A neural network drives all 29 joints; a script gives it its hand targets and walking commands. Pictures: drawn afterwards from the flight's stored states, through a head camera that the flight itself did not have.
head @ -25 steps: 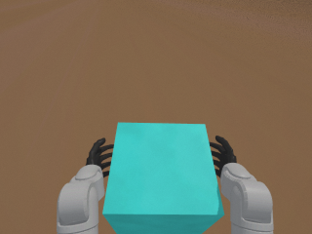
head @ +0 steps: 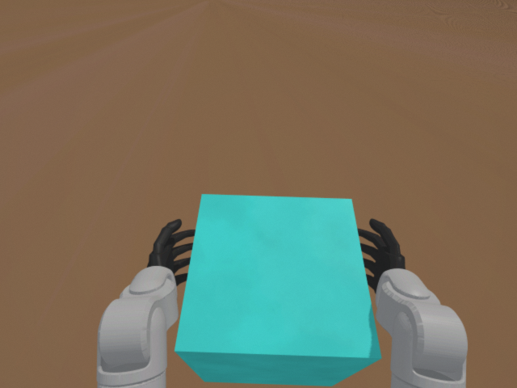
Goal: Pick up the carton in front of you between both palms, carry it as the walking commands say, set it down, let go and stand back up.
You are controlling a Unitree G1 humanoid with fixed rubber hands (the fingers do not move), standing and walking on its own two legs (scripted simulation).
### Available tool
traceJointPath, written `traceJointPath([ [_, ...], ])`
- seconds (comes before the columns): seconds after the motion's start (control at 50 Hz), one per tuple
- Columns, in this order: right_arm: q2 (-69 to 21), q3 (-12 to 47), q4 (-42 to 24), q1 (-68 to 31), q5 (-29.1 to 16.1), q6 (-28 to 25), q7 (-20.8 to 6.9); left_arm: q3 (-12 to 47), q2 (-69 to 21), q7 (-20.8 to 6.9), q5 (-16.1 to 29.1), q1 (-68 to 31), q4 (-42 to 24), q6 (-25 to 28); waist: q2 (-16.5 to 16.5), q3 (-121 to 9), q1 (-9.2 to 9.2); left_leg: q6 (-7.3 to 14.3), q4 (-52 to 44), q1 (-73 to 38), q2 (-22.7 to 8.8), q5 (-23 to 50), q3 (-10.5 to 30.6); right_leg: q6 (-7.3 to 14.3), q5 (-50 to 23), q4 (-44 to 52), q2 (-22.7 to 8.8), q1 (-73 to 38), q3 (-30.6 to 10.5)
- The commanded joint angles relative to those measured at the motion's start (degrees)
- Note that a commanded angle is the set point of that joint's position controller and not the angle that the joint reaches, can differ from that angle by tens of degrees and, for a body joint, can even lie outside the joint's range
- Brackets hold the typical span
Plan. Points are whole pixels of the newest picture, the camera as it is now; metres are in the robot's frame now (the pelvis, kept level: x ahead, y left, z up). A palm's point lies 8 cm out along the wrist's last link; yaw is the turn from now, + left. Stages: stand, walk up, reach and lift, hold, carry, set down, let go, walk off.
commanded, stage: carry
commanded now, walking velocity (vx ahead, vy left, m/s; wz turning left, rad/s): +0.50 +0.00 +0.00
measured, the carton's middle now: (272, 297) +0.25 +0.00 +0.01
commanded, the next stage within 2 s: none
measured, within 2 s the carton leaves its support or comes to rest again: neither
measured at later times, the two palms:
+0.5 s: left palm (190, 129) +0.59 +0.17 +0.07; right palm (334, 131) +0.57 -0.13 +0.08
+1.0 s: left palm (216, 58) +0.84 +0.14 +0.10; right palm (334, 59) +0.83 -0.16 +0.10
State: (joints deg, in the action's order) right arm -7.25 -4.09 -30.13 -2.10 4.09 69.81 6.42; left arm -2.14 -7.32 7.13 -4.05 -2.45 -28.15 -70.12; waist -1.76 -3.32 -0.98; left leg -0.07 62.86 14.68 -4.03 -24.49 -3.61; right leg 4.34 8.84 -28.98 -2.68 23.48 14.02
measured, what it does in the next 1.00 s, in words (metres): walks ahead: left foot, then right foot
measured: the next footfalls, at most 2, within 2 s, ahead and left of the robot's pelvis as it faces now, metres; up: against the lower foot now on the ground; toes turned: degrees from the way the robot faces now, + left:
left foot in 0.38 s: +0.44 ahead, +0.12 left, +0.00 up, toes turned +9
right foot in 0.82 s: +0.68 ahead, -0.10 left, +0.00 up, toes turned +17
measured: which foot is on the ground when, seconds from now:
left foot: up 0.00-0.36, down 0.38-0.86, up 0.88-0.96, down 0.98-1.00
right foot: down 0.00-0.42, up 0.44-0.80, down 0.82-1.00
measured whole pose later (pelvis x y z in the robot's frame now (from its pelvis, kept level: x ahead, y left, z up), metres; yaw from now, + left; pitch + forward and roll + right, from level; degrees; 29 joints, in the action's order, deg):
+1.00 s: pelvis +0.59 +0.00 +0.01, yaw -1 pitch +3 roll -1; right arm -7.3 -3.3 -31.0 -2.1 4.4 69.7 5.5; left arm -2.7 -7.3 6.9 -3.7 -1.7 -29.3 -69.4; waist -2.7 -2.6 -0.4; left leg -1.6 27.4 10.6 -3.9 -20.4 -5.9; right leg 4.2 7.6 -23.4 -1.2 19.0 13.4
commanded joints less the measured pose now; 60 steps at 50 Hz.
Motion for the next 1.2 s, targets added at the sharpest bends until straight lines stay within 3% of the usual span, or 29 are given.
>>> traceJointPath([
  [0.0, -50.56, 41.27, -3.73, -21.49, -20.05, -0.11, -10.44, 38.39, -49.92, -11.16, 20.73, -23.30, -7.99, 1.18, 4.32, -16.35, 0.19, 1.62, 5.12, 20.22, -3.93, 6.08, 4.34, 4.22, -13.04, 15.39, -17.56, -28.25, -24.15],
  [0.04, -53.15, 41.70, -3.24, -21.60, -19.40, -1.07, -10.43, 39.11, -51.67, -11.74, 21.43, -24.53, -8.64, 1.92, 6.95, -15.95, 0.28, 0.97, -1.37, 17.57, -3.25, 9.34, 1.87, 2.24, -7.46, 18.05, -15.50, -25.25, -18.64],
  [0.12, -53.41, 41.90, -3.95, -21.14, -18.32, -2.11, -9.58, 39.32, -50.42, -12.43, 22.00, -24.32, -9.84, 2.32, 9.31, -12.66, 0.26, -1.04, -14.60, 20.16, -2.63, 13.51, -1.86, 3.53, -5.01, 21.46, -13.86, -25.55, -13.17],
  [0.2, -50.55, 41.54, -4.33, -19.91, -18.13, -1.16, -8.89, 38.06, -47.03, -12.00, 20.95, -21.54, -9.17, 1.47, 9.62, -8.84, -0.01, -1.35, -26.97, 20.18, -1.59, 19.03, -5.08, 3.01, -11.55, 20.90, -11.96, -27.35, -8.83],
  [0.3, -47.04, 40.71, -3.27, -20.04, -18.60, 0.39, -9.19, 36.75, -44.24, -11.10, 18.92, -20.31, -7.15, 0.27, 11.22, -4.94, -0.16, 0.35, -34.63, 16.72, 0.02, 22.27, -7.90, 0.97, -20.09, 17.78, -11.68, -29.95, -5.93],
  [0.34, -46.83, 40.01, -2.30, -19.79, -18.71, 0.58, -9.47, 37.07, -44.14, -10.93, 18.78, -21.03, -6.86, 0.04, 10.70, -7.29, 0.80, 1.33, -37.34, 5.85, 2.36, 20.37, -11.15, -0.91, -28.50, 8.68, -10.55, -27.87, -2.40],
  [0.36, -46.68, 39.32, -1.23, -18.76, -18.52, 0.54, -9.62, 37.42, -44.19, -10.87, 18.68, -21.38, -7.00, -0.07, 8.04, -10.82, 1.74, 1.34, -38.28, -5.10, 4.70, 17.18, -13.02, -2.24, -29.71, -1.56, -8.03, -23.90, 0.20],
  [0.38, -46.55, 38.64, -0.57, -17.70, -18.08, 0.47, -9.76, 37.47, -43.81, -10.82, 18.62, -21.95, -6.96, -0.14, 2.19, -14.56, 3.18, 1.86, -40.29, -16.32, -1.87, 11.77, -4.00, -3.70, -18.75, -14.70, -6.20, -15.04, -0.01],
  [0.4, -46.30, 38.13, 0.86, -17.79, -17.98, -0.22, -10.08, 38.34, -44.40, -10.87, 18.88, -22.43, -8.05, -0.34, -14.53, -19.94, 3.26, 10.66, -46.83, -28.89, -17.98, 3.24, 24.99, -6.51, -2.17, -33.26, 0.76, 2.52, -2.05],
  [0.42, -48.75, 38.56, 1.25, -17.22, -18.56, -0.67, -10.42, 39.27, -45.87, -11.20, 19.39, -23.27, -7.26, 0.02, -16.38, -17.92, 2.57, 12.55, -51.79, -29.64, -20.95, 15.79, 33.15, -5.69, 17.81, -41.93, 3.15, 11.73, -9.29],
  [0.44, -50.84, 39.01, -0.08, -18.38, -19.20, -1.26, -10.86, 39.95, -48.75, -11.56, 19.58, -23.02, -6.15, 0.80, -11.80, -17.78, 2.41, 12.16, -49.19, -28.50, -19.82, 25.23, 25.45, -3.98, 17.43, -46.54, -0.76, 13.51, -13.42],
  [0.46, -53.59, 39.76, -0.01, -19.04, -19.51, -2.01, -11.26, 40.28, -51.17, -11.96, 19.56, -23.01, -5.64, 1.70, -5.87, -18.25, 2.37, 10.79, -47.05, -26.35, -18.31, 32.53, 19.43, -3.09, 15.16, -45.86, -2.81, 13.82, -14.23],
  [0.48, -55.76, 40.54, -0.35, -20.10, -19.85, -2.81, -11.61, 40.71, -53.52, -12.21, 19.77, -23.27, -5.11, 2.59, -1.61, -17.28, 2.09, 8.55, -47.32, -22.85, -16.85, 34.29, 14.47, -2.87, 11.82, -41.32, -4.60, 12.85, -14.27],
  [0.52, -57.73, 41.65, -0.75, -20.80, -20.42, -4.27, -12.14, 41.51, -56.25, -12.24, 19.47, -22.54, -4.42, 4.35, -3.95, -16.97, 1.57, 5.99, -49.73, -18.81, -14.50, 33.02, 8.03, -3.47, 7.45, -33.84, -4.75, 9.34, -11.89],
  [0.6, -55.92, 42.07, -1.50, -17.26, -20.54, -6.04, -12.94, 41.86, -56.25, -11.15, 17.47, -17.90, -4.39, 6.88, -6.54, -14.95, 1.37, 6.14, -48.54, -19.05, -11.96, 48.25, -0.95, -5.16, 5.24, -19.86, -1.75, 8.47, -6.97],
  [0.68, -51.62, 41.51, -4.20, -14.08, -19.21, -6.21, -12.32, 42.69, -52.49, -10.29, 17.99, -17.83, -9.11, 6.70, -9.37, -11.87, 1.72, 5.19, -46.87, -18.86, -9.50, 56.64, -6.86, -5.58, -3.75, -5.25, 0.74, 5.21, -3.44],
  [0.74, -48.16, 41.08, -7.00, -13.94, -18.49, -5.30, -11.28, 42.58, -48.63, -10.28, 19.49, -18.53, -12.17, 5.27, -8.58, -11.62, 1.79, 3.68, -42.65, -17.76, -8.75, 50.88, -8.56, -5.56, -11.47, 1.67, 1.42, -1.98, -1.80],
  [0.78, -45.33, 40.68, -7.67, -14.53, -17.94, -3.97, -10.54, 41.38, -45.61, -10.36, 19.50, -17.94, -12.55, 3.82, -4.65, -11.53, 0.86, 0.66, -35.04, -12.87, -6.65, 44.51, -10.46, -5.69, -21.07, 11.30, 1.45, -12.97, -0.42],
  [0.8, -43.49, 40.38, -7.58, -14.70, -17.46, -3.13, -10.14, 40.39, -43.66, -10.37, 19.36, -18.13, -12.37, 2.88, -1.63, -12.96, 0.85, -1.19, -31.15, -7.80, -5.52, 35.80, -9.34, -5.69, -32.54, 10.01, -3.10, -21.02, -4.28],
  [0.82, -41.85, 40.48, -7.91, -15.39, -17.71, -2.01, -9.70, 39.32, -41.94, -10.32, 19.16, -18.15, -11.34, 1.97, 7.57, -17.13, 0.57, -2.80, -23.02, -0.12, -2.62, 15.02, -7.25, -0.59, -57.12, 3.27, -13.63, -32.41, -13.91],
  [0.84, -40.79, 40.27, -7.94, -14.73, -18.20, -0.80, -9.44, 37.99, -41.23, -10.21, 19.22, -16.40, -9.00, 1.45, 14.54, -21.72, -0.14, -3.39, -17.57, 4.71, 0.31, -3.97, -3.92, 6.46, -60.36, 4.22, -19.63, -37.54, -22.01],
  [0.86, -41.02, 40.36, -7.51, -14.82, -18.38, -0.15, -9.43, 37.39, -41.86, -10.31, 19.41, -15.42, -8.18, 1.13, 12.69, -21.02, 0.10, -2.97, -17.33, 5.79, -0.03, -10.61, -0.87, 8.16, -54.52, 7.22, -20.13, -34.63, -22.98],
  [0.88, -42.30, 40.53, -6.36, -15.75, -18.48, 0.19, -9.56, 37.10, -43.11, -10.47, 19.37, -16.10, -7.55, 0.95, 10.50, -20.57, 0.49, -2.17, -21.55, 5.03, -0.55, -11.52, 0.69, 7.21, -45.98, 8.85, -18.75, -32.32, -21.06],
  [0.9, -44.21, 40.84, -5.74, -17.14, -18.71, 0.31, -9.75, 36.79, -44.68, -10.70, 19.27, -16.75, -6.87, 0.93, 9.60, -19.53, 0.68, -1.45, -29.26, 3.54, -1.05, -10.73, 0.67, 5.25, -37.33, 10.08, -16.85, -29.43, -18.29],
  [0.94, -47.81, 41.59, -5.13, -19.70, -19.24, 0.08, -10.12, 36.86, -47.42, -11.14, 19.43, -19.14, -6.62, 1.08, 10.40, -19.14, 0.88, -1.16, -38.52, -2.09, -0.29, 0.86, -1.01, 1.69, -26.63, 10.05, -13.08, -25.56, -14.31],
  [1.0, -50.18, 41.60, -4.67, -21.28, -18.98, -0.41, -10.34, 37.58, -48.59, -11.68, 19.93, -22.82, -7.93, 1.29, 4.61, -17.83, 1.09, -2.06, -42.18, -4.91, -4.08, 14.65, 0.06, -1.17, -16.75, 7.69, -9.23, -21.57, -8.57],
  [1.04, -49.22, 40.84, -3.80, -21.94, -18.62, 0.02, -10.30, 37.71, -48.40, -11.53, 19.85, -23.47, -6.86, 0.95, 1.90, -16.01, 0.76, -2.15, -38.96, -5.31, -5.68, 22.75, -0.03, -1.54, -23.63, 4.25, -7.83, -19.69, -8.40],
  [1.1, -47.76, 39.51, -1.20, -20.01, -18.23, 0.44, -10.20, 37.17, -47.05, -11.09, 19.09, -21.84, -4.94, 0.30, 1.21, -16.54, 0.86, -1.70, -36.29, -5.19, -5.34, 31.85, -0.40, -1.35, -33.89, -0.92, -7.96, -19.85, -8.77],
  [1.18, -48.10, 38.82, 0.14, -20.01, -18.21, 0.33, -10.22, 37.40, -47.47, -10.76, 18.91, -22.51, -4.19, 0.26, 0.36, -17.34, 0.99, -1.68, -34.33, -6.67, -5.10, 40.33, -0.71, -1.53, -35.98, -3.71, -7.14, -17.72, -7.80],
])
